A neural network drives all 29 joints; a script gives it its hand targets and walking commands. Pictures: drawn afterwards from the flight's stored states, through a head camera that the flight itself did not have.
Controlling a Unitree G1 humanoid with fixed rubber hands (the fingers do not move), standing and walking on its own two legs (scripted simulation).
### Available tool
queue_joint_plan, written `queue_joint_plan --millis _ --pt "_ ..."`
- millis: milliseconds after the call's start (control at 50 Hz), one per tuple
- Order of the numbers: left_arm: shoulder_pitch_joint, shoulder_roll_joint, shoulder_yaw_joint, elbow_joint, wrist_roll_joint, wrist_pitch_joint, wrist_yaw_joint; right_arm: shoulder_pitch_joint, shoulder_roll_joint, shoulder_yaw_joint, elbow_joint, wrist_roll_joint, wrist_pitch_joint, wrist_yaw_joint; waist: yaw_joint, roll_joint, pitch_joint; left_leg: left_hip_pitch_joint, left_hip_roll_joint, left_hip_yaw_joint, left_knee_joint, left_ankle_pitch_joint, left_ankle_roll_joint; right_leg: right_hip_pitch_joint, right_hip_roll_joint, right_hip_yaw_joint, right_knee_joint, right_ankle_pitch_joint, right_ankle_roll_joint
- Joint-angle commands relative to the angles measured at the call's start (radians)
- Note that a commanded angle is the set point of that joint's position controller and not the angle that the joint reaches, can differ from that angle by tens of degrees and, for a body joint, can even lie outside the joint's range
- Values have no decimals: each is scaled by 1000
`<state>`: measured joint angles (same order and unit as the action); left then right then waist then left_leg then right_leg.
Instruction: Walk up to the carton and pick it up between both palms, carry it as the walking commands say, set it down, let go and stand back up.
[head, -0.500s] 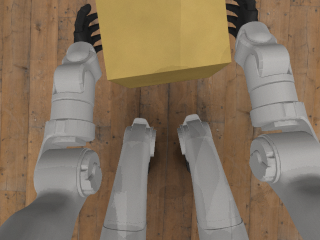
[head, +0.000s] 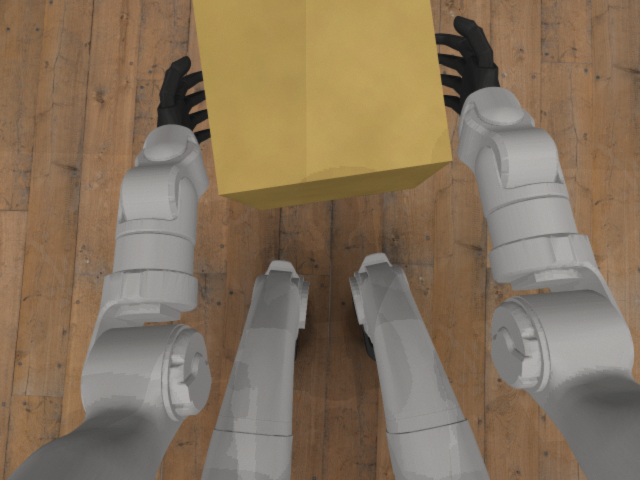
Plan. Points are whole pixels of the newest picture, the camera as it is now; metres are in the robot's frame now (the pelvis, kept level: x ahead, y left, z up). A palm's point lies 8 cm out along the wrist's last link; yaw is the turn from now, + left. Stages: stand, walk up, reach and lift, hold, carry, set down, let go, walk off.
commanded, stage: reach and lift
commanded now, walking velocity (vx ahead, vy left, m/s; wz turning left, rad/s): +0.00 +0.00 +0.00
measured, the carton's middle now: (323, 104) +0.52 +0.01 -0.13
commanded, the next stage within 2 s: none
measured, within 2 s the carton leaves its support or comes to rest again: neither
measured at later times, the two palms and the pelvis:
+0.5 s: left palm (148, 138) +0.45 +0.17 +0.00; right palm (505, 92) +0.47 -0.15 +0.01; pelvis +0.01 +0.00 +0.06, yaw +0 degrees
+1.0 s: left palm (100, 117) +0.44 +0.17 +0.07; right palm (555, 67) +0.45 -0.15 +0.08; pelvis +0.02 +0.01 +0.12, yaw +1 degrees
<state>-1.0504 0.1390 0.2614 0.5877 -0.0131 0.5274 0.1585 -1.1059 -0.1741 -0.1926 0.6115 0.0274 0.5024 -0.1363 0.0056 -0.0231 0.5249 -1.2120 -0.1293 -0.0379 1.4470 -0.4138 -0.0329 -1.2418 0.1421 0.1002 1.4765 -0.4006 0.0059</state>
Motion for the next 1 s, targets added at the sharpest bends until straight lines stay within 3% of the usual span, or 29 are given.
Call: queue_joint_plan --millis 0,120,320,440,700,920,980 --pt "-1013 -1080 -577 -423 -248 -116 -268 -851 1130 570 -326 220 -83 258 42 -22 -2371 558 -12 28 -208 143 17 773 -15 2 -249 125 0" --pt "-930 -1105 -581 -388 -226 -126 -278 -760 1160 577 -279 196 -91 269 43 -18 -2279 583 -8 17 -265 154 15 790 -19 6 -302 134 -2" --pt "-856 -1104 -630 -462 -221 -137 -289 -692 1185 632 -344 203 -107 276 58 1 -2279 689 -9 5 -349 217 17 906 -21 25 -388 200 0" --pt "-857 -1123 -650 -489 -232 -138 -294 -666 1196 639 -362 200 -108 278 40 5 -2245 734 -7 -3 -408 208 19 966 -32 32 -455 185 -2" --pt "-787 -1192 -637 -400 -207 -118 -321 -626 1227 623 -328 168 -91 314 12 14 -2138 828 9 -26 -560 129 24 997 -47 20 -595 102 -9" --pt "-738 -1243 -690 -485 -214 -103 -330 -572 1254 643 -360 170 -80 351 -12 29 -2146 1008 15 -46 -680 202 16 1080 -48 9 -698 187 -13" --pt "-703 -1241 -696 -480 -203 -103 -329 -547 1256 652 -353 168 -81 360 0 28 -2113 1032 19 -48 -705 218 14 1091 -47 8 -719 203 -14"
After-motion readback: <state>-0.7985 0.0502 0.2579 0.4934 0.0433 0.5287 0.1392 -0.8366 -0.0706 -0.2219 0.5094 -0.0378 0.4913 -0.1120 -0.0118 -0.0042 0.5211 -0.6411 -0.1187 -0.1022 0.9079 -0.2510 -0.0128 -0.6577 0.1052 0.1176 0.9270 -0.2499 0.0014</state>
